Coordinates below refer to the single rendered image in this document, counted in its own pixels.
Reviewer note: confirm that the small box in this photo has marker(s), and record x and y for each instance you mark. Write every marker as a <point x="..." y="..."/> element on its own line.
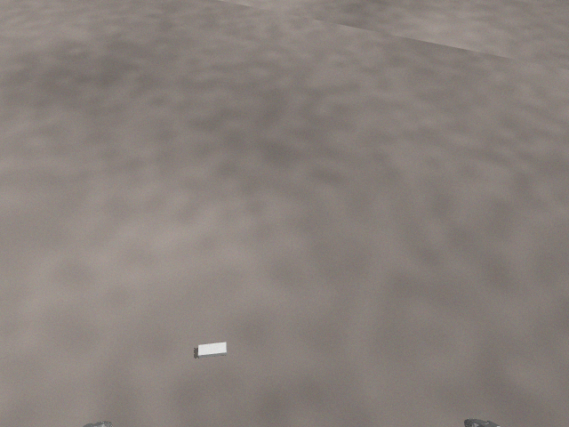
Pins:
<point x="212" y="349"/>

